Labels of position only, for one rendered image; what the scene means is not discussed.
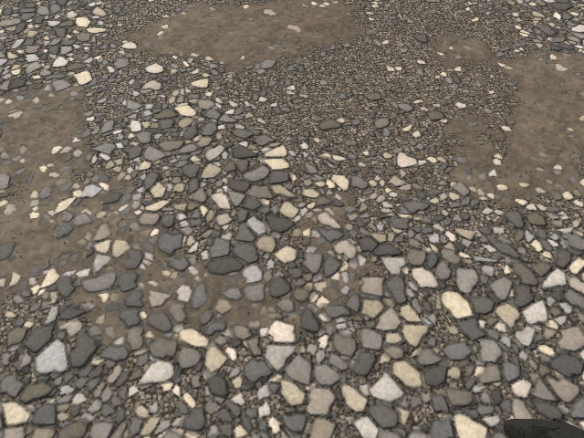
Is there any right robot hand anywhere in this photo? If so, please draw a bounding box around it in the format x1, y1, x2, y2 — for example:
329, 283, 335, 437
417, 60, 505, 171
503, 418, 584, 438

